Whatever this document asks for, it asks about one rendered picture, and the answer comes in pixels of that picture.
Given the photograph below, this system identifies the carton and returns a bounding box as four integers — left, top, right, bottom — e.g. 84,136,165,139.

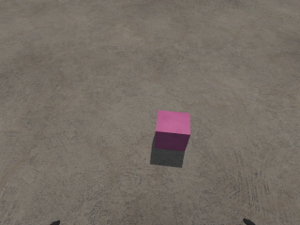
155,110,191,152

